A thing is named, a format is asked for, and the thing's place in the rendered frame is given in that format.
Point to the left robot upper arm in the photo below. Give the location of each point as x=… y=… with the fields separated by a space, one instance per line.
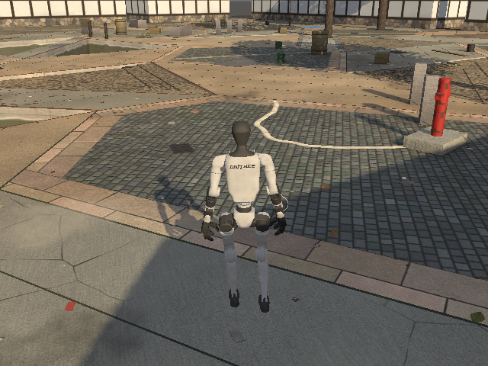
x=215 y=174

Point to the robot right foot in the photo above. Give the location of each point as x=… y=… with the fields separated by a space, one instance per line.
x=264 y=306

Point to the right robot forearm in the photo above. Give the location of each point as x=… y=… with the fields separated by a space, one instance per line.
x=277 y=204

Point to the humanoid robot torso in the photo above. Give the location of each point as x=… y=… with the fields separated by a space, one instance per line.
x=242 y=177

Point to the right robot upper arm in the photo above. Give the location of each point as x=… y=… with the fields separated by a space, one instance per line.
x=269 y=170

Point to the left robot forearm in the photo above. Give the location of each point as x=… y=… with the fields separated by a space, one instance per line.
x=209 y=207

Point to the left robot hand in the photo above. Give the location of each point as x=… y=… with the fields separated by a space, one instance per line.
x=205 y=229

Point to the right robot hand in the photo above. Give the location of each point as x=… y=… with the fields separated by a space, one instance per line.
x=281 y=223

